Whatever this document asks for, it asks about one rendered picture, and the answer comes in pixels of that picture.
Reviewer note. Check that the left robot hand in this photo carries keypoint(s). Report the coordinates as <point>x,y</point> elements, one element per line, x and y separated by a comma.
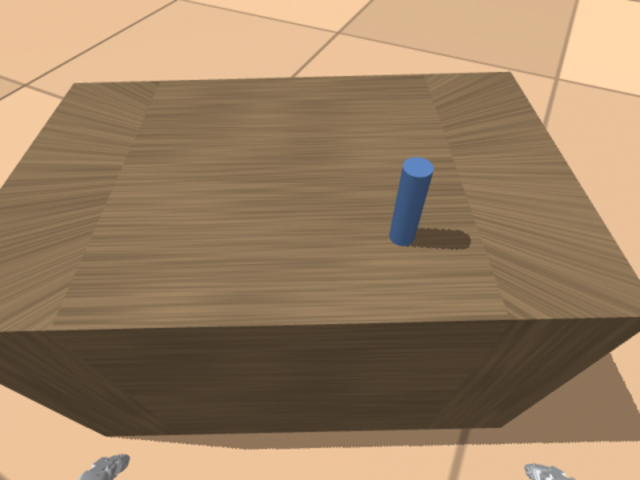
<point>106,468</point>

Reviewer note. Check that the can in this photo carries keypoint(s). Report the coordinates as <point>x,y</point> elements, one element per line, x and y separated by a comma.
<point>413,187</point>

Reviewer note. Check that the right robot hand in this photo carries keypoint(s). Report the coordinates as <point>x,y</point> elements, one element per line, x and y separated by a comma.
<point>541,472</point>

